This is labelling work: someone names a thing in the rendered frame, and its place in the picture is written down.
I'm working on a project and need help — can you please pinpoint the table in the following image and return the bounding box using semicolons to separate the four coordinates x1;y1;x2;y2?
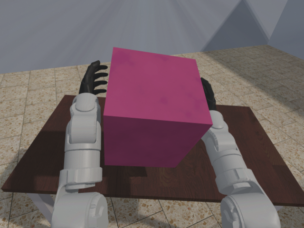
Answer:
1;95;304;223

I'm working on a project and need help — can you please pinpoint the carton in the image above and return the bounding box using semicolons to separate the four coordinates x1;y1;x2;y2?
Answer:
103;47;213;168

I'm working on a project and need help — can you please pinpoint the robot left upper arm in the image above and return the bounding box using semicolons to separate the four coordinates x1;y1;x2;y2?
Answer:
51;192;109;228

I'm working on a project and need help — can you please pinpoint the robot right forearm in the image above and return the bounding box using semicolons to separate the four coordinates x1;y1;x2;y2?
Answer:
201;110;281;227

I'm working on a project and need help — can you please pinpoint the robot right hand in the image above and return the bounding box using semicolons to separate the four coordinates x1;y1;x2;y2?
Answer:
201;77;217;111

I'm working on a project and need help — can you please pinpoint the robot left forearm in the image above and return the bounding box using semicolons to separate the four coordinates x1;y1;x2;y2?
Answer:
50;93;102;228

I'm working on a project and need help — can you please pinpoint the robot left hand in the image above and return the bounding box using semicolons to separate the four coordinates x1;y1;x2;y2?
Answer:
79;60;108;95

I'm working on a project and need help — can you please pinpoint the robot right upper arm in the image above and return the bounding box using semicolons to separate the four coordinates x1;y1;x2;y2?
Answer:
220;192;280;228

